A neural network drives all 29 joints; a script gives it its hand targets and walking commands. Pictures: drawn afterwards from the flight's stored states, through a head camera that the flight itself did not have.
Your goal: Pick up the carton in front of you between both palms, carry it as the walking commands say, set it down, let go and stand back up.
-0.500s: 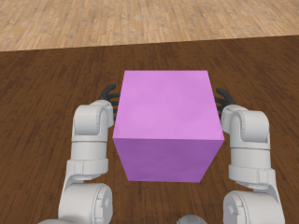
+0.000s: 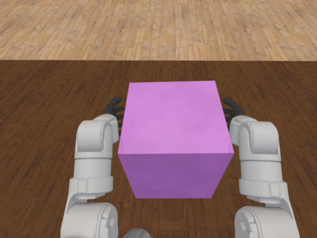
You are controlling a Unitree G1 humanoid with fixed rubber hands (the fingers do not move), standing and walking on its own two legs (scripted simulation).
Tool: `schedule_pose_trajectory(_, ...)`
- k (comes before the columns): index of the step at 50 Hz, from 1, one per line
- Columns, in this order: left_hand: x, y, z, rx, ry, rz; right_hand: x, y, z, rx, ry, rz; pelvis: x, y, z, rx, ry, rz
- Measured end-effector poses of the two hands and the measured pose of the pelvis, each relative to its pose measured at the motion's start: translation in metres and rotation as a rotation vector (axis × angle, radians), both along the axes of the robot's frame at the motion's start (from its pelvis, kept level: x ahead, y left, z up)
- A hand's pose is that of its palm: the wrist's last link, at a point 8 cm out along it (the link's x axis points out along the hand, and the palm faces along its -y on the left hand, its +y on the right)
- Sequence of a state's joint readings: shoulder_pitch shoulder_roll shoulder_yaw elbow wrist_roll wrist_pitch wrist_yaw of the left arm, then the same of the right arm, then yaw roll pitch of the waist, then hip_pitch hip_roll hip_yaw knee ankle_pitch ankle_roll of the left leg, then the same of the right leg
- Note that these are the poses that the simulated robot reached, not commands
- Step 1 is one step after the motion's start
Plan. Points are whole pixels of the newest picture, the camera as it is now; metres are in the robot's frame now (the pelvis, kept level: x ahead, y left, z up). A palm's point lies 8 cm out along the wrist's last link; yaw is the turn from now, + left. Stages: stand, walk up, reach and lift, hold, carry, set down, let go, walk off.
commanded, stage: carry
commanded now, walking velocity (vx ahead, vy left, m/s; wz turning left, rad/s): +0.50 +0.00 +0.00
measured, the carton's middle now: (172, 143) +0.35 +0.02 +0.02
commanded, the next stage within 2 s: none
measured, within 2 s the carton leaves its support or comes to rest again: neither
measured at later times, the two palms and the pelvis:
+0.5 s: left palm (135, 59) +0.67 +0.16 +0.05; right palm (220, 68) +0.64 -0.13 +0.05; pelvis +0.30 +0.04 -0.06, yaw -3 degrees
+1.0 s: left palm (147, 30) +0.95 +0.16 +0.01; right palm (211, 31) +0.96 -0.14 +0.00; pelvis +0.60 +0.00 -0.12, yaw -1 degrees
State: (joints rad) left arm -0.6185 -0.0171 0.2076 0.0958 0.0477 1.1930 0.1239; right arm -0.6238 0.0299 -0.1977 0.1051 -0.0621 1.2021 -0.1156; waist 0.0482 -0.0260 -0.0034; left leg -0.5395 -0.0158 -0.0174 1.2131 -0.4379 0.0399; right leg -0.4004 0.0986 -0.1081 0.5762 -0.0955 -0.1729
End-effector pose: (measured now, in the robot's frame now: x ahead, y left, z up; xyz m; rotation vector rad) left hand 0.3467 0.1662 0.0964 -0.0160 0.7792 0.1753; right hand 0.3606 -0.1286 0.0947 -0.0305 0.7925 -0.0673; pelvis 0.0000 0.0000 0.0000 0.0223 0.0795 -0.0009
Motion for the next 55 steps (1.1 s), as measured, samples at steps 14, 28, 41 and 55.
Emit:
schedule_pose_trajectory(14, 0.179, 0.011, 0.01, -0.002, -0.136, -0.015, 0.166, 0.01, 0.001, 0.03, -0.135, -0.048, 0.172, 0.018, -0.015, -0.016, 0.016, -0.028)
schedule_pose_trajectory(28, 0.352, -0.009, -0.056, -0.003, 0.011, -0.164, 0.302, -0.009, -0.055, -0.02, 0.012, -0.16, 0.333, 0.047, -0.054, -0.051, 0.001, -0.048)
schedule_pose_trajectory(41, 0.508, -0.018, -0.048, -0.027, -0.131, -0.114, 0.471, -0.019, -0.041, -0.018, -0.13, -0.139, 0.491, 0.027, -0.069, -0.033, 0.014, -0.016)
schedule_pose_trajectory(55, 0.646, -0.002, -0.109, 0.017, 0.009, 0.0, 0.647, -0.004, -0.111, -0.009, 0.008, 0.004, 0.65, -0.004, -0.111, -0.001, 0.002, 0.003)
